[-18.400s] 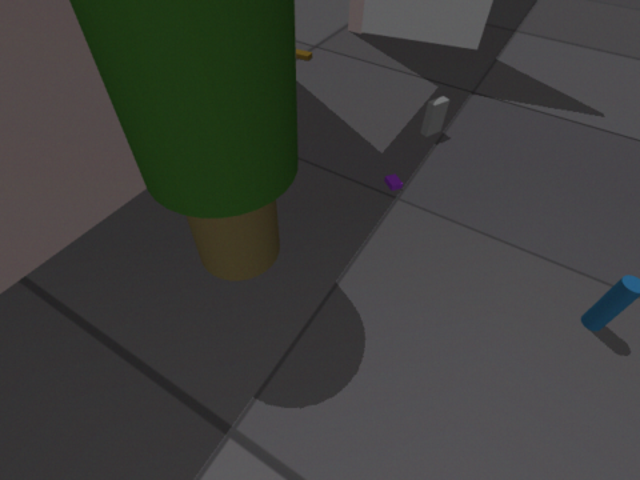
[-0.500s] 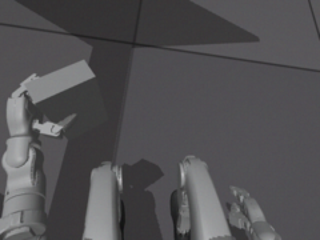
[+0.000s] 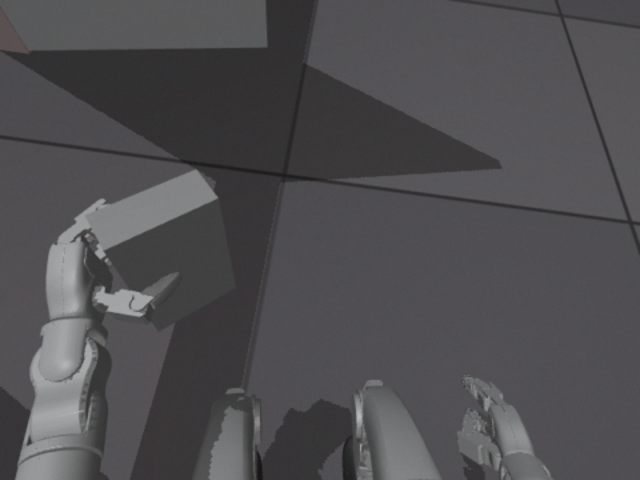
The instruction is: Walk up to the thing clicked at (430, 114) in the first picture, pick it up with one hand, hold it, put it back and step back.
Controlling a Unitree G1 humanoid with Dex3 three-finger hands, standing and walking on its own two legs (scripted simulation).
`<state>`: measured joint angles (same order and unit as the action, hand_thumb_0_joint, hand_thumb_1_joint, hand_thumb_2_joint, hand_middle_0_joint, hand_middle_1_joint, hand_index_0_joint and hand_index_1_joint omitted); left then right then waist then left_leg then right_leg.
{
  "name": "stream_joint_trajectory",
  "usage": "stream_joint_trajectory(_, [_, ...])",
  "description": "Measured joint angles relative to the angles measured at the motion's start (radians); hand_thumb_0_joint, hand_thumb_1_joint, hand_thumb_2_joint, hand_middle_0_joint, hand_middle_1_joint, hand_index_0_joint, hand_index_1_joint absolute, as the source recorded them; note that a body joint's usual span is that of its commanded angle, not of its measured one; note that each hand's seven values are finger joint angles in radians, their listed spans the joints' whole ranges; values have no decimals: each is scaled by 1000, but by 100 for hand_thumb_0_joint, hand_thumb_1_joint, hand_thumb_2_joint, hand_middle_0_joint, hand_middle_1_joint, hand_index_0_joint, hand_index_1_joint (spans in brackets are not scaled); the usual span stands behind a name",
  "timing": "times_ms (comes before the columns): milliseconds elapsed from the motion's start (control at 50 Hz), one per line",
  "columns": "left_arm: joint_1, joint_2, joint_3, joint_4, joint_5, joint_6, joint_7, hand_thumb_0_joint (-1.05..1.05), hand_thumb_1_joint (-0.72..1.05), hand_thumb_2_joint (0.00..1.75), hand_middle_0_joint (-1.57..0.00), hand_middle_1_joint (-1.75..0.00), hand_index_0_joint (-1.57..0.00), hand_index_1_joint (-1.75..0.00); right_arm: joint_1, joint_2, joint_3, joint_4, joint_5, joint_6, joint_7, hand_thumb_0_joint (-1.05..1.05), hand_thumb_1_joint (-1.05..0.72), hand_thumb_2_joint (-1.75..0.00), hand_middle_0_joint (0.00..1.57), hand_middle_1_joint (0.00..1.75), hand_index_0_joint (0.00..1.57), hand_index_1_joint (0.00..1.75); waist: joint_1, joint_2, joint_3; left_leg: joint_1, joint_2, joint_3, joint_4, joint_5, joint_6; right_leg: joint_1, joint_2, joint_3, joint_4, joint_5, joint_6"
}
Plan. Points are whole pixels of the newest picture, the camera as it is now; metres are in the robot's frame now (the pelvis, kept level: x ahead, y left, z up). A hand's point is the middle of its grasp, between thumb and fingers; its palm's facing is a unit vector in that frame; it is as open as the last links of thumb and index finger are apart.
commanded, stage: lift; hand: left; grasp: from the side
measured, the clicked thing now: (175, 258) +0.38 +0.16 +0.02
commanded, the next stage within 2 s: hold in 1.08 s
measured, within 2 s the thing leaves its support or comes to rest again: neither
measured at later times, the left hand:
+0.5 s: hand (121, 233) +0.36 +0.18 +0.12, palm faces +0.10 -1.00 -0.01, open 9.3 cm
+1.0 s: hand (118, 206) +0.36 +0.18 +0.15, palm faces +0.08 -1.00 +0.01, open 9.4 cm
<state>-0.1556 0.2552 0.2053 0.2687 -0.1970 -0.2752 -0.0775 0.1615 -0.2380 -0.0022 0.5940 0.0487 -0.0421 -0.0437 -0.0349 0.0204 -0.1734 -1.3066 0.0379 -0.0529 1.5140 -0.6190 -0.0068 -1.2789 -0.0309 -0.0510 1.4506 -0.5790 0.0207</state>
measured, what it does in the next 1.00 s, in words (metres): rises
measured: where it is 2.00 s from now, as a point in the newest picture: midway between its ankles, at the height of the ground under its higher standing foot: outside the picture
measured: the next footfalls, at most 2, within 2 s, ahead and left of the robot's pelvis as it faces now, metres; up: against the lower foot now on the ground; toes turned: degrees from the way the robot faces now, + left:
none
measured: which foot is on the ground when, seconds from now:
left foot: down 0.00-1.00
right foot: down 0.00-1.00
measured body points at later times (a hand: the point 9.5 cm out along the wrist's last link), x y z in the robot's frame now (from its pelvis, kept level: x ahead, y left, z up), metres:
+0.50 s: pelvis +0.02 +0.00 +0.07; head +0.10 +0.02 +0.52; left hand +0.35 +0.24 +0.12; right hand +0.15 -0.24 -0.03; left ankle +0.04 +0.12 -0.57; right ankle +0.05 -0.14 -0.57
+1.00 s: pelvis +0.03 +0.00 +0.11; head +0.09 +0.01 +0.55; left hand +0.35 +0.23 +0.15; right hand +0.17 -0.25 +0.00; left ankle +0.04 +0.12 -0.57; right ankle +0.05 -0.14 -0.57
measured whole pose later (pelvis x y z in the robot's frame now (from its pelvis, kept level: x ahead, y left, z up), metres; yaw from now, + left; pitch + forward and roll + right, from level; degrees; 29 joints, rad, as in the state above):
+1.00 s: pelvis +0.03 +0.00 +0.11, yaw +0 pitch +10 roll -2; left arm -0.12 0.20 0.18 0.41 -0.20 -0.35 -0.12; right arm 0.23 -0.23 0.00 0.64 0.02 -0.04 -0.04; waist -0.03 0.01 -0.07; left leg -0.71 0.04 -0.01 1.00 -0.47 -0.01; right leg -0.70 -0.02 -0.04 0.95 -0.43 0.02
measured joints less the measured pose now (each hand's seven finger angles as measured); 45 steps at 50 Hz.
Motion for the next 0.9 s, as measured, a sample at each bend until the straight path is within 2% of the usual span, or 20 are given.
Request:
stream_joint_trajectory(340, [21, -23, -19, 63, 2, -35, -13, 0, -32, 109, -81, -109, -78, -103, 57, 7, 4, 19, -14, -7, 7, 0, -90, -89, 20, 30, 20, 30, -1, -2, 51, 288, 4, 23, -248, 71, 3, 282, 5, 11, -246, 74, 4])
stream_joint_trajectory(540, [31, -38, -30, 78, 8, -51, -7, 0, -31, 109, -81, -109, -77, -104, 67, 16, 8, 27, -23, -9, 6, 1, -90, -89, 20, 30, 20, 30, 5, -5, 73, 404, 4, 32, -349, 103, 2, 393, 6, 15, -343, 105, 3])
stream_joint_trajectory(900, [32, -50, -28, 125, 1, -70, -36, 0, -31, 109, -80, -111, -76, -106, 69, 13, 3, 42, -30, -2, 3, 0, -90, -89, 20, 30, 20, 30, 6, -10, 100, 566, 6, 37, -489, 141, -5, 552, 10, 15, -475, 140, -3])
